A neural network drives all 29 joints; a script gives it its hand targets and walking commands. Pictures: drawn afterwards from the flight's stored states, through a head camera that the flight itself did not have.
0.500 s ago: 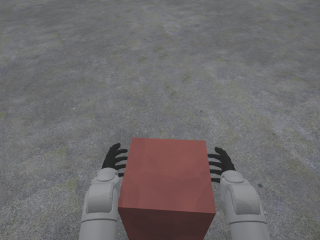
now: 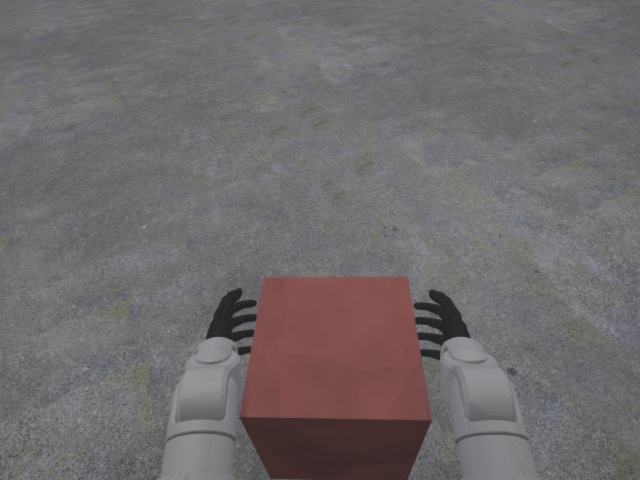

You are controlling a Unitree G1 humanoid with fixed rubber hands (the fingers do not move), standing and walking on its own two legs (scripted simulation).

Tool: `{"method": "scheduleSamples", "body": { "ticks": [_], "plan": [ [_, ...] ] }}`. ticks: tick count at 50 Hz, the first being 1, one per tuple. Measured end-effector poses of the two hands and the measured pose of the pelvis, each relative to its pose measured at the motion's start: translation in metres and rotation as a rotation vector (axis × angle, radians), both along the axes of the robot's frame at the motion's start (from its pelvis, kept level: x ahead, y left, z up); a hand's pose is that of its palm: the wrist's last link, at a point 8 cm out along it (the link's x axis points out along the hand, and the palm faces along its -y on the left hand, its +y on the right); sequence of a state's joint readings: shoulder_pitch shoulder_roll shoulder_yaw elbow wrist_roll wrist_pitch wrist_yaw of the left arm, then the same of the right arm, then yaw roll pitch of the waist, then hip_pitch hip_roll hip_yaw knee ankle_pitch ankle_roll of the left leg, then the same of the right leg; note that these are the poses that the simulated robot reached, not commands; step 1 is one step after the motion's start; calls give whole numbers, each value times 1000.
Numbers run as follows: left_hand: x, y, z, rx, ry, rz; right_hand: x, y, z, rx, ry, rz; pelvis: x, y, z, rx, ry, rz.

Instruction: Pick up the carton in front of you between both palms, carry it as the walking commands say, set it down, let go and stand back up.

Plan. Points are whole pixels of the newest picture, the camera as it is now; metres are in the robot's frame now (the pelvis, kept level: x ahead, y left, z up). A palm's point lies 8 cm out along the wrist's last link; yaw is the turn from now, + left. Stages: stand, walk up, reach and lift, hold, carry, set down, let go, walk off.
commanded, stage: carry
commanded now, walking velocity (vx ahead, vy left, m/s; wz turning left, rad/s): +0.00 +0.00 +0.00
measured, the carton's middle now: (336, 381) +0.30 +0.00 -0.08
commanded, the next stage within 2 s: hold in 1.50 s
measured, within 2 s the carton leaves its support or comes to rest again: neither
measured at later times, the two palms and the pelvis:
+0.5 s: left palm (219, 364) +0.27 +0.15 +0.04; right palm (463, 365) +0.26 -0.15 +0.04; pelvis -0.03 +0.00 +0.00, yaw +0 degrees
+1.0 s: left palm (216, 382) +0.24 +0.15 +0.04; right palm (468, 382) +0.24 -0.15 +0.04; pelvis -0.05 +0.00 +0.00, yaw +0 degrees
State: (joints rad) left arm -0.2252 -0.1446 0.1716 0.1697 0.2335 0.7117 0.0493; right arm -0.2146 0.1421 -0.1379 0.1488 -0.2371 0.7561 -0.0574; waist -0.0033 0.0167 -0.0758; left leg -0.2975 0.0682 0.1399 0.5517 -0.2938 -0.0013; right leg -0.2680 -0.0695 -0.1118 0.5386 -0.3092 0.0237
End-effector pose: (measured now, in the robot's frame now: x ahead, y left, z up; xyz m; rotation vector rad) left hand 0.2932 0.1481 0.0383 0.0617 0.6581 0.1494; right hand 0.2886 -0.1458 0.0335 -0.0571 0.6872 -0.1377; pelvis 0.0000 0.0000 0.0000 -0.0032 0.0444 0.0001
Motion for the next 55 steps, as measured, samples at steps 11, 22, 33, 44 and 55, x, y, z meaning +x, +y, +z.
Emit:
{"method": "scheduleSamples", "body": {
  "ticks": [11, 22, 33, 44, 55],
  "plan": [
    [-12, -1, 1, -8, 5, 2, -10, -1, 3, -7, -2, -3, -12, -1, 0, 0, -9, -3],
    [-23, -2, 3, -8, 5, -3, -23, -3, 4, -6, -5, -9, -24, 0, 1, 1, -16, -7],
    [-35, -2, 3, -9, 8, -4, -34, -3, 5, -7, -6, -10, -36, 0, 1, 0, -20, -8],
    [-44, -2, 3, -4, 10, -4, -44, -3, 4, -4, -7, -12, -45, 0, 1, 0, -20, -8],
    [-51, -2, 3, -7, 9, -3, -50, -4, 4, -4, -9, -11, -52, -1, 0, 1, -20, -9]
  ]
}}
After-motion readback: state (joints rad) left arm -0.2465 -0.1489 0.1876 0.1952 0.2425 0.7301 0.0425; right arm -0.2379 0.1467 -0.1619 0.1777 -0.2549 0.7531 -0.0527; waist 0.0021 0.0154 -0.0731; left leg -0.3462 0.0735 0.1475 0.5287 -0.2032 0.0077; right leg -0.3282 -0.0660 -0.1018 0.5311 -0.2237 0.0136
